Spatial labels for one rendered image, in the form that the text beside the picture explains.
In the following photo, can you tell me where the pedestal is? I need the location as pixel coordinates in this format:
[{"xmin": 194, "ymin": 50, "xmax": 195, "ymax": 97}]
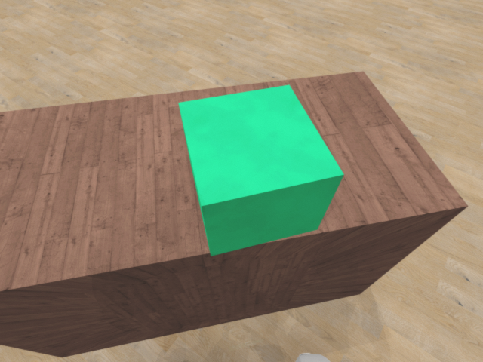
[{"xmin": 0, "ymin": 71, "xmax": 468, "ymax": 357}]

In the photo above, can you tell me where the carton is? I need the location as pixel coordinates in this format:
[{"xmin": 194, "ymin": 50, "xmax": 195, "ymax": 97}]
[{"xmin": 179, "ymin": 85, "xmax": 344, "ymax": 256}]

